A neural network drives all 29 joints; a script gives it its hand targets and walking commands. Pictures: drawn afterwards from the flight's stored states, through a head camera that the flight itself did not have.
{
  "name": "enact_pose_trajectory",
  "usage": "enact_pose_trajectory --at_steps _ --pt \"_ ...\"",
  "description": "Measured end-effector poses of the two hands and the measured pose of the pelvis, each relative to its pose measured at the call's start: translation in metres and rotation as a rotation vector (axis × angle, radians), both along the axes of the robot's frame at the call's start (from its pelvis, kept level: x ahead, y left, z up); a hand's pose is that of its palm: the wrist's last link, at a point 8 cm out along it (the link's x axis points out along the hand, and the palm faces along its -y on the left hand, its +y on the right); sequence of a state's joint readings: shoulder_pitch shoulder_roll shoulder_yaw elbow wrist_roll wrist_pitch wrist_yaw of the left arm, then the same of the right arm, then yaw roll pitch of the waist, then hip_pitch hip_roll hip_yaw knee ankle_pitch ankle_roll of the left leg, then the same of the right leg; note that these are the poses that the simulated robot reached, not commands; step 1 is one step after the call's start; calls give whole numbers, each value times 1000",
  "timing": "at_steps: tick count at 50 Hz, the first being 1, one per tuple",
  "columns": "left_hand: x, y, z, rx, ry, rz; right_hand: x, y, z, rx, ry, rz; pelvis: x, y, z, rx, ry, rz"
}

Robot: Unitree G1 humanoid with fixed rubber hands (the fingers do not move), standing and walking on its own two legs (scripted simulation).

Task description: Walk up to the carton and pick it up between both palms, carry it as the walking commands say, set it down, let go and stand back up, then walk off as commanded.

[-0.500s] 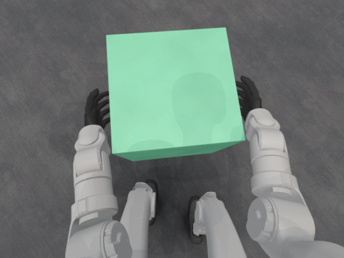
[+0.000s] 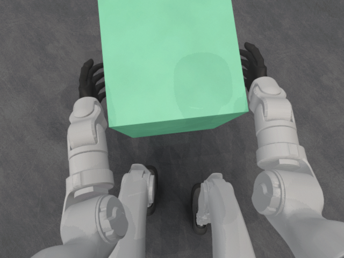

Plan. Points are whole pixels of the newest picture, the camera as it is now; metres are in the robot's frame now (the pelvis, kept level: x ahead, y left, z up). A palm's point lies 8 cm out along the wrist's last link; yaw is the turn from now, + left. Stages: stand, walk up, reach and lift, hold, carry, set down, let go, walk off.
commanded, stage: set down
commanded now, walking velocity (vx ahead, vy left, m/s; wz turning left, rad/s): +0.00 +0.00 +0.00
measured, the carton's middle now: (170, 79) +0.52 +0.05 -0.19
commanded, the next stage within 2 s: none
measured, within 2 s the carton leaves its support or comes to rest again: rests again in 1.68 s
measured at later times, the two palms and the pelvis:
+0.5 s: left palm (105, 98) +0.45 +0.22 -0.17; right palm (241, 83) +0.52 -0.14 -0.18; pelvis -0.01 -0.01 -0.07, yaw +0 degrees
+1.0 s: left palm (114, 101) +0.47 +0.22 -0.27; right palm (230, 85) +0.54 -0.13 -0.26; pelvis -0.02 +0.00 -0.14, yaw +0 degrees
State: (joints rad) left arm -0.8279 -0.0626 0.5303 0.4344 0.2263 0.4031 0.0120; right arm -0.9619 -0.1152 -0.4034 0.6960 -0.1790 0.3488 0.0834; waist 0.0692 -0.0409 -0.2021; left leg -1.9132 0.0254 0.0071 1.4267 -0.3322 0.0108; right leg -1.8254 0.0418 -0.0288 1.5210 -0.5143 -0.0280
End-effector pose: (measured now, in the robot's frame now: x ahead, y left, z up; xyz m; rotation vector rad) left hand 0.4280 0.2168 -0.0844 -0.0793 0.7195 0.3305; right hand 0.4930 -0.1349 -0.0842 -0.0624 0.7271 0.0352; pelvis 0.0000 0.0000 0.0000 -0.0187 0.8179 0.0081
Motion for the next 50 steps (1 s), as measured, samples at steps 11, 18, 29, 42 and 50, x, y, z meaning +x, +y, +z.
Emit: enact_pose_trajectory --at_steps 11,18,29,42,50 --pt "11 0 -42 10 2 -2 11 0 -45 -5 0 10 -3 -5 -34 4 33 -4" --pt "19 0 -67 11 -1 -2 18 -1 -70 -12 -4 17 -6 -7 -54 6 43 -7" --pt "27 0 -105 10 1 0 29 1 -106 -27 -5 31 -12 -7 -84 10 47 -14" --pt "35 2 -154 13 10 0 41 3 -152 -45 -1 51 -20 -5 -117 16 33 -17" --pt "40 1 -185 13 20 -2 48 2 -180 -55 6 60 -22 -4 -135 21 14 -17"
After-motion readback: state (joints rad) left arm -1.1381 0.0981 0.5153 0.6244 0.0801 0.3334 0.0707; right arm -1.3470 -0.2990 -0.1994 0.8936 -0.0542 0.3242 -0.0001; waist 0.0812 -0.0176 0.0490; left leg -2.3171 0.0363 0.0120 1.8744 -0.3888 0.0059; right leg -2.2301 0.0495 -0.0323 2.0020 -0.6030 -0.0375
